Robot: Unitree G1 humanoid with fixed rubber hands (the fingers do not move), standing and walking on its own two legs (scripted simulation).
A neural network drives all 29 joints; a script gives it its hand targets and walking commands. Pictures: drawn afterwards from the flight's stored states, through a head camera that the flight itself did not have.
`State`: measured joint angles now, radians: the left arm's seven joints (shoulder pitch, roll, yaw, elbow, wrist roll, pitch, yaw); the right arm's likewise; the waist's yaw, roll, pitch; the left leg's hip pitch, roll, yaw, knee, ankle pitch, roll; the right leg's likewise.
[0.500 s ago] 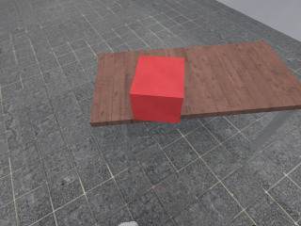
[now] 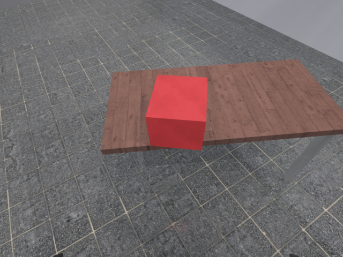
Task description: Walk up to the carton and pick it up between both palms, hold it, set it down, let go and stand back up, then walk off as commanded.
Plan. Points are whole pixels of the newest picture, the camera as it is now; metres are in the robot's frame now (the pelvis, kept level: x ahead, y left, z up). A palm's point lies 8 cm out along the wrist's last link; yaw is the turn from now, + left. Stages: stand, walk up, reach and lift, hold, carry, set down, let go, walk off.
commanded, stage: stand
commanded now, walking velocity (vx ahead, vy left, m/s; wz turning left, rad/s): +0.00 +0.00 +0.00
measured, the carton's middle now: (178, 111) +0.66 -0.02 -0.12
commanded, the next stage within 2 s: none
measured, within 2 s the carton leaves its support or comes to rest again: neither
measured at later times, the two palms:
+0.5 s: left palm out of the picture +0.07 +0.31 -0.10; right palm out of the picture +0.04 -0.30 -0.11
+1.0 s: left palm out of the picture +0.07 +0.31 -0.10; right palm out of the picture +0.04 -0.30 -0.11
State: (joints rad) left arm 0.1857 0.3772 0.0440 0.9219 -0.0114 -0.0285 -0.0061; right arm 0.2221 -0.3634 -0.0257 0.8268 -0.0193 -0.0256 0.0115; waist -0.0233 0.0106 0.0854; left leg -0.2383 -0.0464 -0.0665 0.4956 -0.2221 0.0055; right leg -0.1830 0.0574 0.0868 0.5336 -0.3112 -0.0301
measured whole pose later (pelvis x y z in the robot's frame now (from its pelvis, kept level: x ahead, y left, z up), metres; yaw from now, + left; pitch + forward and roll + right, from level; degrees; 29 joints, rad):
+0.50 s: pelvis -0.02 +0.00 +0.01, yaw +0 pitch -2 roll +1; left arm 0.09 0.38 0.04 1.10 -0.01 -0.03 -0.01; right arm 0.22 -0.36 -0.03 0.93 -0.02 -0.02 0.01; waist -0.02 0.01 0.08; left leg -0.21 -0.04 -0.07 0.40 -0.15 0.00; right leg -0.16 0.06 0.09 0.45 -0.24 -0.03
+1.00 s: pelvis -0.01 +0.00 +0.01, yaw +0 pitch -2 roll +1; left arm 0.09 0.38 0.04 1.12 -0.01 -0.03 -0.01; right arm 0.22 -0.36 -0.03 0.95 -0.02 -0.02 0.01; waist -0.02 0.01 0.08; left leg -0.20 -0.04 -0.07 0.38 -0.14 0.00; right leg -0.16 0.06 0.09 0.44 -0.24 -0.03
